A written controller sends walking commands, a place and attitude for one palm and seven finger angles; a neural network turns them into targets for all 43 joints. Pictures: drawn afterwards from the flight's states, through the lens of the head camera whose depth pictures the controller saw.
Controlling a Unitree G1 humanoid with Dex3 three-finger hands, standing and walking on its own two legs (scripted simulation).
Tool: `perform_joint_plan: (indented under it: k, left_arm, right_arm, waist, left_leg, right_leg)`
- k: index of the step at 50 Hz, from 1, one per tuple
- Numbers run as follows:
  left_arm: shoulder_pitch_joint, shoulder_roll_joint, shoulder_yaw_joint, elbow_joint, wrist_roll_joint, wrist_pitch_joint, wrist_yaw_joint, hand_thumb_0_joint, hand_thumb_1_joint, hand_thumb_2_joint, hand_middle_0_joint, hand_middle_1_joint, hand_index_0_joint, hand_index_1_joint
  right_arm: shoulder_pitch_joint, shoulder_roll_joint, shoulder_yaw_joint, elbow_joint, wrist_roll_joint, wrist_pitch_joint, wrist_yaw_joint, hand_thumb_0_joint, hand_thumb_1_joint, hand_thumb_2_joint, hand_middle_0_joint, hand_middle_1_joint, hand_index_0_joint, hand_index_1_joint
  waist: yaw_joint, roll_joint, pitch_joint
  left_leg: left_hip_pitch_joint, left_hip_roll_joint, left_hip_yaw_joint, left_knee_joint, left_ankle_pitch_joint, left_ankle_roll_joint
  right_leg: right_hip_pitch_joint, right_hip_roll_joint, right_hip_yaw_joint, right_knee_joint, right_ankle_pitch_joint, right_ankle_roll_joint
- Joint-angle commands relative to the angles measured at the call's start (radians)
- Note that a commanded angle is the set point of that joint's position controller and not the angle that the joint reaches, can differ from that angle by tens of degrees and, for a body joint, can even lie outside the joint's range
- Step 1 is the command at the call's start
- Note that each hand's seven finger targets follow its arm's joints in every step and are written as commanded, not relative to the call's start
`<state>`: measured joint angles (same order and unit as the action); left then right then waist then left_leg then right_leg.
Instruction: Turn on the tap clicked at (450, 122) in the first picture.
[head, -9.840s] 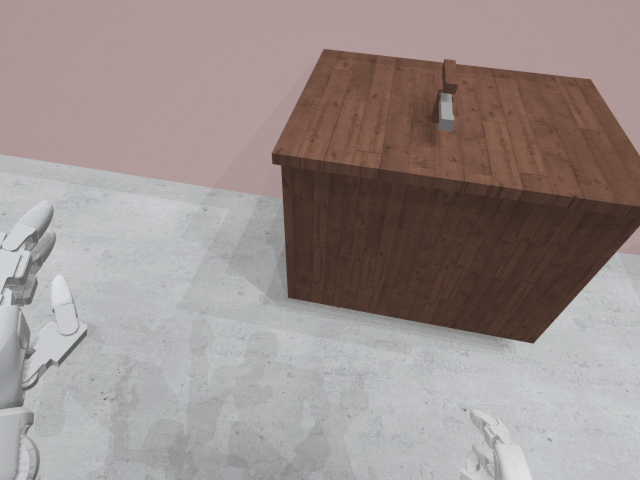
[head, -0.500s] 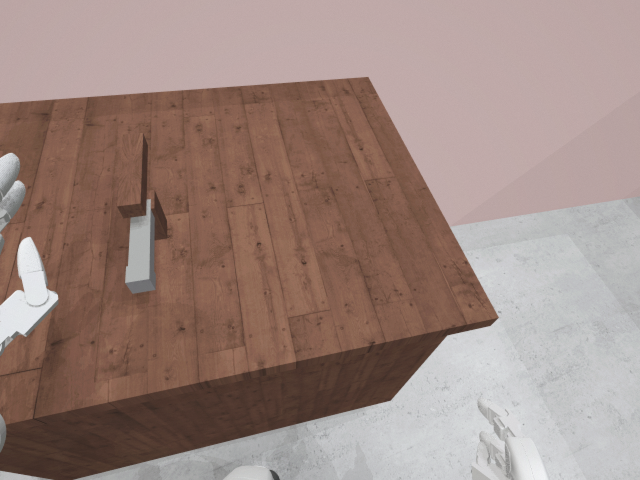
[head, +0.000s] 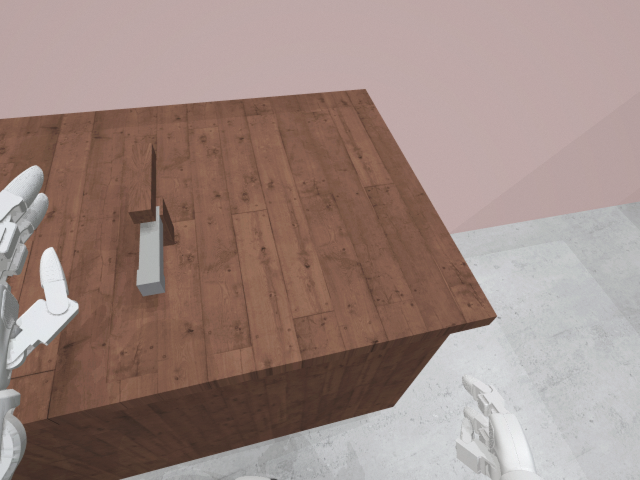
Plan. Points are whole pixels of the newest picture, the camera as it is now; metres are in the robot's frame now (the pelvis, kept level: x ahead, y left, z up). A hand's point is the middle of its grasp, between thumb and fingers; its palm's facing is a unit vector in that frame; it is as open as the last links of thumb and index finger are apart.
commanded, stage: look again from close up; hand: left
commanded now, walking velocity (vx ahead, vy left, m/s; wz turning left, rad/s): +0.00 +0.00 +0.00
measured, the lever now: (151, 281) +0.33 +0.26 +0.02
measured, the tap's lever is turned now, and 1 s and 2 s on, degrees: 0 0 0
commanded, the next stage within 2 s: come to a stop and stand still in 0.24 s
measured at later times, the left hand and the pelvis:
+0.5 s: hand (105, 303) +0.23 +0.23 +0.15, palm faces +0.33 -0.86 -0.39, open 7.4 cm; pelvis +0.01 -0.01 +0.00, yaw -1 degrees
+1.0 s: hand (118, 301) +0.25 +0.23 +0.12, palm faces +0.19 -0.88 -0.43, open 7.4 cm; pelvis +0.02 +0.01 +0.00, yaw -3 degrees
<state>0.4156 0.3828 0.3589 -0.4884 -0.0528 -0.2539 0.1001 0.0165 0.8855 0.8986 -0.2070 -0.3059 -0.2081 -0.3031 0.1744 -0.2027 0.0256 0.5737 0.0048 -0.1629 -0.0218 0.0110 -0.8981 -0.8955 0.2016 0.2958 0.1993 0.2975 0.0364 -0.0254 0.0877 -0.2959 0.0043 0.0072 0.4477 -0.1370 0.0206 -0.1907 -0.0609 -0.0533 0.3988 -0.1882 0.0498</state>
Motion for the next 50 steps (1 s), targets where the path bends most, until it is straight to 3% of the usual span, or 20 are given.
perform_joint_plan:
  k: [1,3,4,8,9,13,14,28,31,32,33,34,35,38,41,45,47,48,49,50]
  left_arm:
    - [-0.048,0.158,0.103,-0.183,-0.008,-0.053,0.011,0.0,0.9,0.9,-0.2,-0.3,-0.2,-0.3]
    - [-0.04,0.181,0.123,-0.197,-0.006,-0.044,0.017,0.0,0.9,0.9,-0.2,-0.3,-0.2,-0.3]
    - [-0.038,0.128,0.073,-0.194,-0.006,-0.047,0.009,0.0,0.9,0.9,-0.2,-0.3,-0.2,-0.3]
    - [-0.019,0.188,0.123,-0.206,-0.007,-0.035,0.017,0.0,0.9,0.9,-0.2,-0.3,-0.2,-0.3]
    - [-0.019,0.14,0.084,-0.193,-0.01,-0.038,0.011,0.0,0.9,0.9,-0.2,-0.3,-0.2,-0.3]
    - [0.002,0.19,0.131,-0.192,-0.014,-0.025,0.018,0.0,0.9,0.9,-0.2,-0.3,-0.2,-0.3]
    - [-0.002,0.139,0.089,-0.18,-0.015,-0.029,0.011,0.0,0.9,0.9,-0.2,-0.3,-0.2,-0.3]
    - [0.007,0.182,0.123,-0.203,-0.018,0.003,0.018,0.0,0.9,0.9,-0.2,-0.3,-0.2,-0.3]
    - [-0.001,0.145,0.093,-0.207,-0.022,0.001,0.011,0.0,0.9,0.9,-0.2,-0.3,-0.2,-0.3]
    - [-0.968,0.931,0.683,-0.367,0.122,-0.078,0.01,0.0,0.9,0.9,-0.2,-0.3,-0.2,-0.3]
    - [-0.712,0.537,0.402,0.02,0.054,-0.031,-0.006,0.0,0.9,0.9,-0.2,-0.3,-0.2,-0.3]
    - [-0.474,0.348,0.272,-0.047,0.022,-0.036,-0.009,0.0,0.9,0.9,-0.2,-0.3,-0.2,-0.3]
    - [-0.365,0.256,0.194,0.098,0.023,-0.027,-0.019,0.0,0.9,0.9,-0.2,-0.3,-0.2,-0.3]
    - [-0.056,0.049,0.012,0.039,-0.007,-0.02,-0.046,0.0,0.9,0.9,-0.2,-0.3,-0.2,-0.3]
    - [-0.035,0.118,0.017,-0.148,0.008,-0.028,-0.044,0.0,0.9,0.9,-0.2,-0.3,-0.2,-0.3]
    - [-0.041,0.247,0.187,-0.158,0.01,-0.046,-0.009,0.0,0.9,0.9,-0.2,-0.3,-0.2,-0.3]
    - [-0.073,0.235,0.192,-0.187,-0.001,-0.062,-0.006,0.0,0.9,0.9,-0.2,-0.3,-0.2,-0.3]
    - [-0.127,0.302,0.248,-0.236,0.006,-0.067,0.006,0.0,0.9,0.9,-0.2,-0.3,-0.2,-0.3]
    - [-0.13,0.23,0.186,-0.231,-0.001,-0.074,0.002,0.0,0.9,0.9,-0.2,-0.3,-0.2,-0.3]
    - [-0.146,0.244,0.186,-0.275,0.001,-0.079,0.003,0.0,0.9,0.9,-0.2,-0.3,-0.2,-0.3]
  right_arm:
    - [-0.07,-0.135,-0.058,-0.157,0.013,-0.051,-0.019,0.0,-0.9,-0.9,0.2,0.3,0.2,0.3]
    - [-0.09,-0.138,-0.056,-0.156,0.017,-0.048,-0.02,0.0,-0.9,-0.9,0.2,0.3,0.2,0.3]
    - [-0.076,-0.134,-0.054,-0.154,0.01,-0.043,-0.02,0.0,-0.9,-0.9,0.2,0.3,0.2,0.3]
    - [-0.092,-0.138,-0.055,-0.159,0.018,-0.045,-0.024,0.0,-0.9,-0.9,0.2,0.3,0.2,0.3]
    - [-0.075,-0.134,-0.051,-0.154,0.01,-0.04,-0.025,0.0,-0.9,-0.9,0.2,0.3,0.2,0.3]
    - [-0.086,-0.137,-0.056,-0.156,0.018,-0.038,-0.03,0.0,-0.9,-0.9,0.2,0.3,0.2,0.3]
    - [-0.069,-0.135,-0.055,-0.149,0.013,-0.033,-0.03,0.0,-0.9,-0.9,0.2,0.3,0.2,0.3]
    - [-0.091,-0.138,-0.058,-0.155,0.02,-0.019,-0.035,0.0,-0.9,-0.9,0.2,0.3,0.2,0.3]
    - [-0.073,-0.137,-0.061,-0.158,0.018,-0.015,-0.035,0.0,-0.9,-0.9,0.2,0.3,0.2,0.3]
    - [0.021,-0.155,-0.088,-0.118,-0.042,-0.04,-0.037,0.0,-0.9,-0.9,0.2,0.3,0.2,0.3]
    - [-0.048,-0.107,-0.073,-0.055,0.02,-0.003,-0.039,0.0,-0.9,-0.9,0.2,0.3,0.2,0.3]
    - [-0.036,-0.113,-0.089,-0.107,-0.003,-0.001,-0.023,0.0,-0.9,-0.9,0.2,0.3,0.2,0.3]
    - [-0.025,-0.144,-0.095,-0.118,0.004,-0.023,-0.014,0.0,-0.9,-0.9,0.2,0.3,0.2,0.3]
    - [-0.033,-0.125,-0.095,-0.134,0.031,-0.033,0.033,0.0,-0.9,-0.9,0.2,0.3,0.2,0.3]
    - [-0.056,-0.128,-0.081,-0.17,0.025,-0.037,0.045,0.0,-0.9,-0.9,0.2,0.3,0.2,0.3]
    - [-0.077,-0.123,-0.066,-0.185,0.017,-0.025,0.01,0.0,-0.9,-0.9,0.2,0.3,0.2,0.3]
    - [-0.07,-0.112,-0.061,-0.192,0.017,-0.022,-0.005,0.0,-0.9,-0.9,0.2,0.3,0.2,0.3]
    - [-0.089,-0.125,-0.06,-0.188,0.019,-0.021,-0.011,0.0,-0.9,-0.9,0.2,0.3,0.2,0.3]
    - [-0.07,-0.116,-0.06,-0.185,0.014,-0.018,-0.016,0.0,-0.9,-0.9,0.2,0.3,0.2,0.3]
    - [-0.056,-0.112,-0.061,-0.193,0.017,-0.026,-0.017,0.0,-0.9,-0.9,0.2,0.3,0.2,0.3]
  waist:
    - [-0.019,0.097,-0.181]
    - [-0.015,0.097,-0.185]
    - [-0.019,0.087,-0.178]
    - [-0.017,0.092,-0.163]
    - [-0.019,0.071,-0.157]
    - [-0.019,0.084,-0.159]
    - [-0.022,0.071,-0.159]
    - [-0.016,0.064,-0.177]
    - [-0.022,0.07,-0.172]
    - [0.034,-0.134,-0.082]
    - [-0.016,0.115,-0.141]
    - [0.007,0.082,-0.167]
    - [0.008,0.102,-0.207]
    - [0.017,0.151,-0.27]
    - [0.012,0.05,-0.179]
    - [0.006,-0.052,-0.119]
    - [-0.009,-0.007,-0.11]
    - [-0.008,0.075,-0.128]
    - [-0.011,0.14,-0.144]
    - [-0.011,0.2,-0.167]
  left_leg:
    - [0.103,0.08,-0.086,-0.113,-0.123,-0.01]
    - [0.117,0.077,-0.085,-0.109,-0.105,-0.011]
    - [0.104,0.077,-0.08,-0.106,-0.111,-0.006]
    - [0.115,0.073,-0.078,-0.103,-0.122,-0.008]
    - [0.095,0.074,-0.079,-0.104,-0.126,-0.005]
    - [0.119,0.07,-0.068,-0.089,-0.085,-0.006]
    - [0.109,0.072,-0.066,-0.083,-0.076,-0.002]
    - [0.153,0.071,-0.062,-0.071,0.014,0.001]
    - [0.141,0.073,-0.062,-0.069,0.03,0.002]
    - [-0.01,0.087,0.002,0.085,0.053,0.003]
    - [0.129,0.087,-0.005,0.022,0.055,-0.009]
    - [0.16,0.084,-0.025,-0.034,0.057,-0.017]
    - [0.157,0.064,0.012,-0.032,0.025,-0.016]
    - [0.215,0.062,0.015,-0.038,0.068,0.003]
    - [0.095,0.071,-0.006,-0.08,-0.068,-0.003]
    - [0.026,0.062,-0.032,-0.105,-0.177,-0.007]
    - [0.025,0.063,-0.039,-0.103,-0.161,-0.002]
    - [0.042,0.07,-0.045,-0.121,-0.157,-0.001]
    - [0.019,0.084,-0.058,-0.137,-0.169,0.008]
    - [0.026,0.086,-0.053,-0.123,-0.15,0.013]
  right_leg:
    - [0.013,-0.019,0.035,-0.074,-0.011,-0.061]
    - [0.015,-0.017,0.035,-0.074,-0.009,-0.06]
    - [0.015,-0.014,0.028,-0.083,-0.002,-0.06]
    - [0.0,-0.018,0.04,-0.093,-0.027,-0.061]
    - [0.007,-0.014,0.031,-0.097,-0.019,-0.061]
    - [0.004,-0.021,0.045,-0.101,-0.001,-0.063]
    - [0.011,-0.017,0.036,-0.102,0.013,-0.062]
    - [0.034,-0.026,0.047,-0.084,0.088,-0.06]
    - [0.046,-0.024,0.045,-0.083,0.111,-0.06]
    - [-0.065,-0.056,0.147,-0.148,0.187,-0.061]
    - [-0.097,-0.111,0.079,-0.04,0.103,-0.119]
    - [-0.007,-0.037,0.09,-0.006,0.148,-0.108]
    - [0.011,-0.024,0.1,-0.025,0.136,-0.093]
    - [0.031,-0.016,0.075,0.002,0.134,-0.068]
    - [0.046,-0.003,0.048,-0.031,0.027,-0.057]
    - [0.019,0.009,0.034,-0.057,-0.074,-0.053]
    - [0.02,0.006,0.047,-0.044,-0.047,-0.057]
    - [0.024,0.014,0.046,-0.016,-0.039,-0.056]
    - [0.059,0.016,0.032,-0.001,-0.021,-0.055]
    - [0.086,0.015,0.037,0.013,0.014,-0.057]
